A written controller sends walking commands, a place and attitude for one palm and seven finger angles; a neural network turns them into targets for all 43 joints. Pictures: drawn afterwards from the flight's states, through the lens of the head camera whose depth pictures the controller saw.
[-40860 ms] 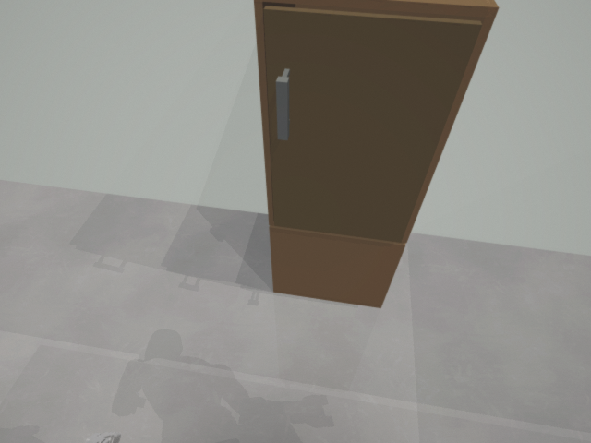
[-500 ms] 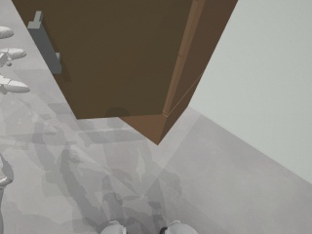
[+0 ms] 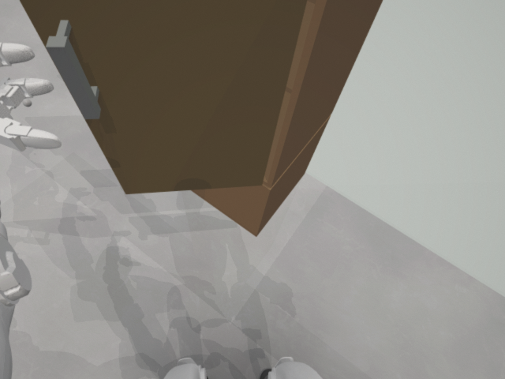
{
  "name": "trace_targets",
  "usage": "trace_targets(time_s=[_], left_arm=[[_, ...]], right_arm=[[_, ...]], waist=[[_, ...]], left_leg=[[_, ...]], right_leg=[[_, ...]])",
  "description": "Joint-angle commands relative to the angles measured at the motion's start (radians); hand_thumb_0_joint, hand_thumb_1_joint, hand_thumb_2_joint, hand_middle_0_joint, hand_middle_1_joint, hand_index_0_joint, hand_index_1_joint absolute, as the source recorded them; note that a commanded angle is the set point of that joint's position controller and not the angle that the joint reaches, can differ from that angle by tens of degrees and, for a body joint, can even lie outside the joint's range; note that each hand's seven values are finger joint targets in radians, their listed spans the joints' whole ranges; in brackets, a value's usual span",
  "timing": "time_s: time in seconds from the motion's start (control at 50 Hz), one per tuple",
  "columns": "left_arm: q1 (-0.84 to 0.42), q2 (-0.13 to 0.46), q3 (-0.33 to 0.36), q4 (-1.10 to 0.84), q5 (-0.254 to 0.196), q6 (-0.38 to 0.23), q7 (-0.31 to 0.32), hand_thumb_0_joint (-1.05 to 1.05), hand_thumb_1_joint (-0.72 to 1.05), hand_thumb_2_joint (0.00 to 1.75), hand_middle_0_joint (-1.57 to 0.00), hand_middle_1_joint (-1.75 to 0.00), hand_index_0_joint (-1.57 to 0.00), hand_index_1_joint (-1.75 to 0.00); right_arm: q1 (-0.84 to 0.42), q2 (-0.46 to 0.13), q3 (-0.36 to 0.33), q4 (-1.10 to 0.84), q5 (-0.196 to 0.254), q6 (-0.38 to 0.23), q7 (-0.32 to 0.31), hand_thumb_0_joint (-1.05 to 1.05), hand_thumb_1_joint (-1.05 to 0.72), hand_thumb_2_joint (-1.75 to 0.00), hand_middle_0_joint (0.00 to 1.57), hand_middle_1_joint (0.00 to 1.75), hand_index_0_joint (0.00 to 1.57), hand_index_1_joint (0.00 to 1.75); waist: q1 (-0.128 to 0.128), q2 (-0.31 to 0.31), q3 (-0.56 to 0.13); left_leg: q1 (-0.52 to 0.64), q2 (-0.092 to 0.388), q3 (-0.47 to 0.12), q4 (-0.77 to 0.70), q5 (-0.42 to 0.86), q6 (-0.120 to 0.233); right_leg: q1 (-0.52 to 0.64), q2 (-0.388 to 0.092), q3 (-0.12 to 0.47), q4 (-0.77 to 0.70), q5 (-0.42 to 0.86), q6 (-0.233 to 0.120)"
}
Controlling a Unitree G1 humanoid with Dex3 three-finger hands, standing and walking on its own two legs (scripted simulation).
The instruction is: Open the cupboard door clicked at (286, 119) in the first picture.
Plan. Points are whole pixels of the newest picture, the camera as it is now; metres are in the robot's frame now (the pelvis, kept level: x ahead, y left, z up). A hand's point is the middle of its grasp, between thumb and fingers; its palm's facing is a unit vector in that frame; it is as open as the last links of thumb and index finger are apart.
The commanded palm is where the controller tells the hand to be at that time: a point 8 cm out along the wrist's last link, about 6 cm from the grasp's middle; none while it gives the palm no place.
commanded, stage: slide the fingers in behind the handle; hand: left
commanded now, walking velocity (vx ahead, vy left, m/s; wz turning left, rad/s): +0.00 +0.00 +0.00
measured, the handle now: (79, 72) +0.55 +0.24 +0.12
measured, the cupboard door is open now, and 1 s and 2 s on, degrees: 43 44 44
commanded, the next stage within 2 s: close the thumb around the handle in 1.48 s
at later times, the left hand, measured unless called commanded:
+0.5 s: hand (59, 101) +0.49 +0.25 +0.12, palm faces +0.05 -1.00 +0.01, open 14.0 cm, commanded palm +0.47 +0.30 +0.12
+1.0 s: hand (83, 103) +0.49 +0.22 +0.12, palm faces +0.05 -1.00 +0.01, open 14.1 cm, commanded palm +0.46 +0.26 +0.12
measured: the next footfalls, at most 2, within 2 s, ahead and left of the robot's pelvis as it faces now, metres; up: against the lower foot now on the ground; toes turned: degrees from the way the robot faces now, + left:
none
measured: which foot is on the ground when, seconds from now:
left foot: down 0.00-1.00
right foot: down 0.00-1.00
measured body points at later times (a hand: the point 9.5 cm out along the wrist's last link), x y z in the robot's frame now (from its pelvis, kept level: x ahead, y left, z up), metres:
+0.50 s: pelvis +0.00 +0.00 +0.00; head +0.10 +0.02 +0.44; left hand +0.48 +0.30 +0.12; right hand +0.00 -0.28 -0.10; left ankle +0.00 +0.09 -0.70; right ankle -0.01 -0.13 -0.70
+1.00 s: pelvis +0.00 -0.01 +0.00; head +0.09 +0.01 +0.44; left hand +0.48 +0.27 +0.13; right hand +0.02 -0.28 -0.11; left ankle +0.00 +0.09 -0.70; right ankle -0.01 -0.13 -0.70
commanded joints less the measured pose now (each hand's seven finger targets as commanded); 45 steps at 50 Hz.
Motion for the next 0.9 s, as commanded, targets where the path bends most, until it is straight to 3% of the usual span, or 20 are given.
trace_targets(time_s=[0.0,0.08,0.1,0.14,0.18,0.22,0.24,0.28,0.34,0.4,0.42,0.48,0.54,0.62,0.68,0.74,0.76,0.84,0.86,0.88], left_arm=[[-0.443,0.307,0.013,-0.212,-0.018,-0.061,-0.001,0.00,-0.50,0.30,-0.30,-1.20,-0.30,-1.20],[-0.447,0.264,-0.002,-0.234,-0.021,-0.076,0.013,0.00,-0.50,0.30,-0.30,-1.20,-0.30,-1.20],[-0.432,0.255,-0.003,-0.214,-0.024,-0.070,0.016,0.00,-0.50,0.30,-0.30,-1.20,-0.30,-1.20],[-0.458,0.274,0.008,-0.209,-0.027,-0.065,0.025,0.00,-0.50,0.30,-0.30,-1.20,-0.30,-1.20],[-0.451,0.274,0.004,-0.216,-0.015,-0.060,0.034,0.00,-0.50,0.30,-0.30,-1.20,-0.30,-1.20],[-0.417,0.314,0.049,-0.252,-0.013,-0.073,0.048,0.00,-0.50,0.30,-0.30,-1.20,-0.30,-1.20],[-0.436,0.286,0.022,-0.263,-0.008,-0.075,0.051,0.00,-0.50,0.30,-0.30,-1.20,-0.30,-1.20],[-0.431,0.253,0.007,-0.256,-0.013,-0.075,0.058,0.00,-0.50,0.30,-0.30,-1.20,-0.30,-1.20],[-0.396,0.235,0.010,-0.281,-0.020,-0.081,0.066,0.00,-0.50,0.30,-0.30,-1.20,-0.30,-1.20],[-0.405,0.228,-0.002,-0.232,-0.017,-0.060,0.078,0.00,-0.50,0.30,-0.30,-1.20,-0.30,-1.20],[-0.418,0.206,-0.016,-0.241,-0.018,-0.062,0.082,0.00,-0.50,0.30,-0.30,-1.20,-0.30,-1.20],[-0.436,0.242,0.011,-0.267,-0.009,-0.074,0.095,0.00,-0.50,0.30,-0.30,-1.20,-0.30,-1.20],[-0.416,0.216,0.008,-0.279,-0.017,-0.093,0.094,0.00,-0.50,0.30,-0.30,-1.20,-0.30,-1.20],[-0.391,0.156,-0.027,-0.273,-0.030,-0.084,0.089,0.00,-0.50,0.30,-0.30,-1.20,-0.30,-1.20],[-0.376,0.158,-0.015,-0.296,-0.030,-0.079,0.098,0.00,-0.50,0.30,-0.30,-1.20,-0.30,-1.20],[-0.384,0.081,-0.064,-0.325,-0.034,-0.081,0.115,0.00,-0.50,0.30,-0.30,-1.20,-0.30,-1.20],[-0.398,0.065,-0.076,-0.300,-0.035,-0.075,0.124,0.00,-0.50,0.30,-0.30,-1.20,-0.30,-1.20],[-0.449,0.045,-0.093,-0.338,-0.024,-0.092,0.146,0.00,-0.50,0.30,-0.30,-1.20,-0.30,-1.20],[-0.432,0.049,-0.083,-0.321,-0.021,-0.093,0.152,0.00,-0.50,0.30,-0.30,-1.20,-0.30,-1.20],[-0.433,0.002,-0.117,-0.321,-0.024,-0.091,0.154,0.00,-0.50,0.30,-0.30,-1.20,-0.30,-1.20]], right_arm=[[0.147,-0.202,-0.077,-0.048,-0.002,-0.019,-0.025,0.00,-0.90,-0.90,0.20,0.30,0.20,0.30],[0.157,-0.198,-0.081,-0.039,-0.007,-0.024,-0.020,0.00,-0.90,-0.90,0.20,0.30,0.20,0.30],[0.155,-0.198,-0.081,-0.038,-0.007,-0.026,-0.019,0.00,-0.90,-0.90,0.20,0.30,0.20,0.30],[0.159,-0.201,-0.080,-0.034,-0.006,-0.025,-0.022,0.00,-0.90,-0.90,0.20,0.30,0.20,0.30],[0.161,-0.198,-0.080,-0.036,-0.006,-0.028,-0.020,0.00,-0.90,-0.90,0.20,0.30,0.20,0.30],[0.166,-0.200,-0.083,-0.046,-0.010,-0.026,-0.018,0.00,-0.90,-0.90,0.20,0.30,0.20,0.30],[0.159,-0.193,-0.081,-0.045,-0.009,-0.025,-0.015,0.00,-0.90,-0.90,0.20,0.30,0.20,0.30],[0.158,-0.190,-0.084,-0.042,-0.010,-0.026,-0.010,0.00,-0.90,-0.90,0.20,0.30,0.20,0.30],[0.153,-0.188,-0.087,-0.050,-0.008,-0.024,-0.007,0.00,-0.90,-0.90,0.20,0.30,0.20,0.30],[0.149,-0.191,-0.086,-0.045,-0.003,-0.022,-0.009,0.00,-0.90,-0.90,0.20,0.30,0.20,0.30],[0.150,-0.189,-0.084,-0.045,-0.005,-0.024,-0.011,0.00,-0.90,-0.90,0.20,0.30,0.20,0.30],[0.152,-0.188,-0.086,-0.042,-0.008,-0.029,-0.009,0.00,-0.90,-0.90,0.20,0.30,0.20,0.30],[0.152,-0.183,-0.088,-0.042,-0.010,-0.032,-0.004,0.00,-0.90,-0.90,0.20,0.30,0.20,0.30],[0.144,-0.179,-0.088,-0.043,-0.008,-0.031,-0.001,0.00,-0.90,-0.90,0.20,0.30,0.20,0.30],[0.138,-0.176,-0.092,-0.045,-0.007,-0.030,0.002,0.00,-0.90,-0.90,0.20,0.30,0.20,0.30],[0.128,-0.170,-0.094,-0.043,-0.007,-0.031,0.007,0.00,-0.90,-0.90,0.20,0.30,0.20,0.30],[0.125,-0.170,-0.093,-0.037,-0.006,-0.033,0.007,0.00,-0.90,-0.90,0.20,0.30,0.20,0.30],[0.126,-0.169,-0.098,-0.025,-0.009,-0.042,0.007,0.00,-0.90,-0.90,0.20,0.30,0.20,0.30],[0.128,-0.169,-0.098,-0.022,-0.010,-0.043,0.007,0.00,-0.90,-0.90,0.20,0.30,0.20,0.30],[0.120,-0.165,-0.097,-0.022,-0.010,-0.046,0.010,0.00,-0.90,-0.90,0.20,0.30,0.20,0.30]], waist=[[-0.015,0.151,-0.389],[-0.008,0.198,-0.432],[-0.012,0.166,-0.413],[-0.019,0.134,-0.411],[-0.013,0.150,-0.412],[0.013,0.165,-0.468],[0.003,0.192,-0.470],[0.001,0.173,-0.427],[0.014,0.177,-0.461],[-0.006,0.112,-0.373],[-0.010,0.120,-0.373],[-0.001,0.144,-0.422],[0.006,0.146,-0.459],[0.006,0.139,-0.429],[0.017,0.135,-0.439],[0.007,0.145,-0.426],[-0.007,0.125,-0.386],[-0.007,0.154,-0.436],[-0.002,0.136,-0.424],[-0.010,0.145,-0.414]], left_leg=[[0.362,-0.032,-0.091,-0.075,0.381,0.006],[0.430,-0.028,-0.106,-0.071,0.412,-0.004],[0.409,-0.028,-0.102,-0.072,0.391,0.000],[0.378,-0.029,-0.097,-0.073,0.384,0.006],[0.376,-0.031,-0.094,-0.077,0.380,0.005],[0.398,-0.032,-0.093,-0.069,0.438,0.003],[0.412,-0.031,-0.092,-0.067,0.450,0.000],[0.405,-0.029,-0.094,-0.072,0.428,-0.001],[0.428,-0.030,-0.091,-0.073,0.464,-0.001],[0.355,-0.031,-0.083,-0.085,0.374,0.007],[0.360,-0.034,-0.083,-0.085,0.379,0.008],[0.376,-0.035,-0.081,-0.078,0.404,0.006],[0.407,-0.034,-0.083,-0.070,0.456,0.002],[0.402,-0.036,-0.079,-0.073,0.461,0.005],[0.410,-0.035,-0.078,-0.074,0.467,0.004],[0.439,-0.032,-0.085,-0.075,0.480,0.000],[0.419,-0.032,-0.083,-0.080,0.433,0.002],[0.453,-0.034,-0.092,-0.079,0.442,-0.001],[0.451,-0.032,-0.099,-0.078,0.449,-0.004],[0.453,-0.033,-0.093,-0.078,0.441,-0.003]], right_leg=[[0.066,0.042,0.042,-0.067,0.304,-0.009],[0.030,0.046,0.034,-0.061,0.282,-0.015],[0.033,0.046,0.035,-0.066,0.275,-0.014],[0.059,0.044,0.041,-0.065,0.297,-0.009],[0.064,0.042,0.040,-0.066,0.297,-0.009],[0.098,0.044,0.041,-0.052,0.338,-0.015],[0.084,0.044,0.042,-0.051,0.345,-0.012],[0.070,0.047,0.036,-0.060,0.323,-0.011],[0.091,0.047,0.037,-0.055,0.352,-0.013],[0.088,0.045,0.041,-0.072,0.314,-0.007],[0.087,0.044,0.041,-0.071,0.317,-0.010],[0.111,0.042,0.049,-0.065,0.348,-0.009],[0.123,0.044,0.047,-0.053,0.384,-0.010],[0.123,0.044,0.043,-0.056,0.394,-0.013],[0.131,0.042,0.043,-0.058,0.401,-0.010],[0.096,0.044,0.036,-0.058,0.381,-0.012],[0.082,0.043,0.036,-0.068,0.356,-0.009],[0.086,0.041,0.038,-0.060,0.352,-0.014],[0.080,0.041,0.034,-0.056,0.348,-0.016],[0.068,0.041,0.036,-0.061,0.343,-0.014]])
